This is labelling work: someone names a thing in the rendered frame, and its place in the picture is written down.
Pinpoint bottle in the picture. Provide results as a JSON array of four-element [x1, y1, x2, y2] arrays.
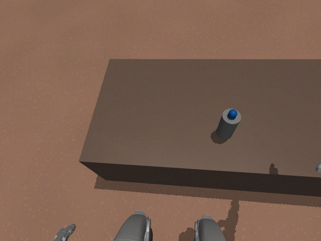
[[216, 108, 241, 140]]

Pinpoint left robot hand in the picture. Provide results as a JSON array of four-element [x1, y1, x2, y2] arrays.
[[54, 224, 76, 241]]

